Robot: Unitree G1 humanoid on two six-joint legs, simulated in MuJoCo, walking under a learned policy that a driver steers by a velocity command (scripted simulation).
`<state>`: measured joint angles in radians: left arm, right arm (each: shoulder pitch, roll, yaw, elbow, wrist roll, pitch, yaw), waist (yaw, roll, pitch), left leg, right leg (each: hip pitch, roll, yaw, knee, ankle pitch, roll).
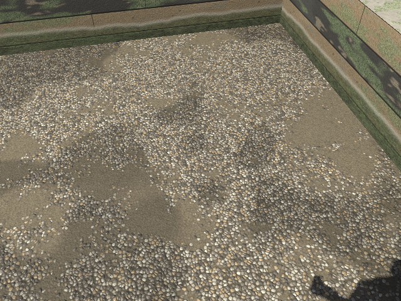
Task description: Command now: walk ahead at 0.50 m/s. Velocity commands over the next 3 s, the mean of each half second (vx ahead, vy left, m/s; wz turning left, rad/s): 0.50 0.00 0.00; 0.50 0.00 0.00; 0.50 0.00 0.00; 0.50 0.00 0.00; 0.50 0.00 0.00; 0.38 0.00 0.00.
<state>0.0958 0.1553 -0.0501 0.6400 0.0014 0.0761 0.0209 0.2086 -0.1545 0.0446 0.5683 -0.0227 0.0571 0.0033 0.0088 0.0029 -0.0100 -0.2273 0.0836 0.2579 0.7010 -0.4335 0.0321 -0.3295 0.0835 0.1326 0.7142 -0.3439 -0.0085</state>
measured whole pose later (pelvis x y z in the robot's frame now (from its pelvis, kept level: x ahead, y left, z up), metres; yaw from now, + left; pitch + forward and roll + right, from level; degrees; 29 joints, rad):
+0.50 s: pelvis +0.00 +0.00 +0.00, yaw +0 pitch -2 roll +0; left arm 0.09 0.15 -0.05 0.64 0.00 0.07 0.02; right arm 0.21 -0.15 0.05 0.57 -0.02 0.06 0.00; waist 0.01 0.00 -0.01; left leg -0.23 0.09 0.25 0.70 -0.43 0.03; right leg -0.33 0.08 0.12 0.71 -0.34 -0.01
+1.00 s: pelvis +0.00 -0.01 +0.00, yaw +0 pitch -2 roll +0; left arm 0.09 0.15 -0.05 0.63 0.00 0.07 0.02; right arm 0.21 -0.15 0.05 0.57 -0.02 0.06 0.00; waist 0.01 0.00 -0.01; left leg -0.22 0.09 0.25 0.70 -0.43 0.02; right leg -0.33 0.08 0.11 0.71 -0.34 -0.02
